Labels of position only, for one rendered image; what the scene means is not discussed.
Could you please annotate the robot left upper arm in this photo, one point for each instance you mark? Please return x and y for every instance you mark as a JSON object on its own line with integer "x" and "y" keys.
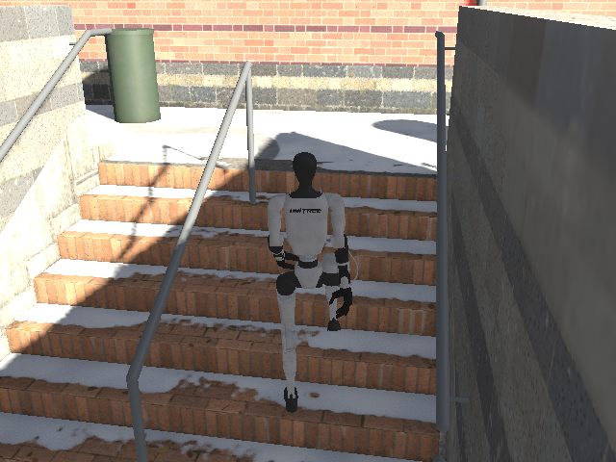
{"x": 276, "y": 204}

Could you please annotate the right robot forearm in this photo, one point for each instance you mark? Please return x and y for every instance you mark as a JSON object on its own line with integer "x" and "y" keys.
{"x": 342, "y": 263}

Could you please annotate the robot right hand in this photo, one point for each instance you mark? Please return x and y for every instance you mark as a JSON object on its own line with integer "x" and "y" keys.
{"x": 347, "y": 294}

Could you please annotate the left robot forearm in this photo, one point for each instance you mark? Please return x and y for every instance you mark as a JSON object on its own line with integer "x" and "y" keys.
{"x": 277, "y": 251}

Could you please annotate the robot left foot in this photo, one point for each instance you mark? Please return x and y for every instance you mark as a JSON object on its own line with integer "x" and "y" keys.
{"x": 291, "y": 403}

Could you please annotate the robot left hand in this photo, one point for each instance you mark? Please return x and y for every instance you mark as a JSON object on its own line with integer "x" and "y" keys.
{"x": 288, "y": 256}

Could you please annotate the left robot shin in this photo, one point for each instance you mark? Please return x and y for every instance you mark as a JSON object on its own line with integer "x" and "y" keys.
{"x": 289, "y": 365}

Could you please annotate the robot right upper arm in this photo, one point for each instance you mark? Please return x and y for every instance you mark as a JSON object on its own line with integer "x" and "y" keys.
{"x": 338, "y": 220}

